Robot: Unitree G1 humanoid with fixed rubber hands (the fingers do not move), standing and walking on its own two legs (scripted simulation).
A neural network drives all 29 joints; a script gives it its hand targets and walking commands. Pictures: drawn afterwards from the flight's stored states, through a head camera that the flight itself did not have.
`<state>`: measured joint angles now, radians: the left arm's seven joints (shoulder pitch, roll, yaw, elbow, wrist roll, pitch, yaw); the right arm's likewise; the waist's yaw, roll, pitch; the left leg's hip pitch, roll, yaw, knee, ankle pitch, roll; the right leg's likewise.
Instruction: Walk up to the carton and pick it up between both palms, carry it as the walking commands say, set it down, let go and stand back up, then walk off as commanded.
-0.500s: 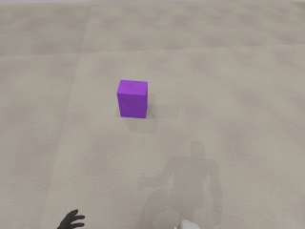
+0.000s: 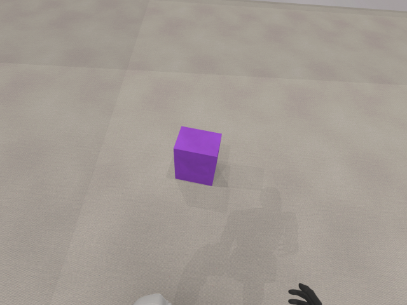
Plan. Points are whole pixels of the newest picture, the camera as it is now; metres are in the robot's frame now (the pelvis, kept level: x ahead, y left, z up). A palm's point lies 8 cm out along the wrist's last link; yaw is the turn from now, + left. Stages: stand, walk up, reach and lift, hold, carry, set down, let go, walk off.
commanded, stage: walk up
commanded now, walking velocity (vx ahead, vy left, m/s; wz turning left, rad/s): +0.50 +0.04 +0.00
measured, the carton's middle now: (197, 157) +0.88 +0.07 -0.62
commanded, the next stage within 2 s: none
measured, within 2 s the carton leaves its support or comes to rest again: neither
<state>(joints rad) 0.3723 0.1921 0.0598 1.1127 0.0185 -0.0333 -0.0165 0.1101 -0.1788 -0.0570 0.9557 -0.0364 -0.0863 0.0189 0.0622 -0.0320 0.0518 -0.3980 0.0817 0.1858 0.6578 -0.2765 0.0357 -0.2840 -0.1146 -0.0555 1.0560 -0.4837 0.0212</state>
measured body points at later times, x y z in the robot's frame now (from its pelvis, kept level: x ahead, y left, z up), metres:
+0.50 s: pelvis +0.23 -0.02 +0.01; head +0.27 -0.04 +0.46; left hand +0.32 +0.20 -0.13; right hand +0.25 -0.26 -0.15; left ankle +0.19 +0.10 -0.66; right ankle +0.25 -0.12 -0.72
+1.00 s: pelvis +0.38 +0.00 +0.02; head +0.39 -0.01 +0.46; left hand +0.42 +0.23 -0.14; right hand +0.41 -0.22 -0.15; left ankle +0.33 +0.11 -0.72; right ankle +0.38 -0.12 -0.72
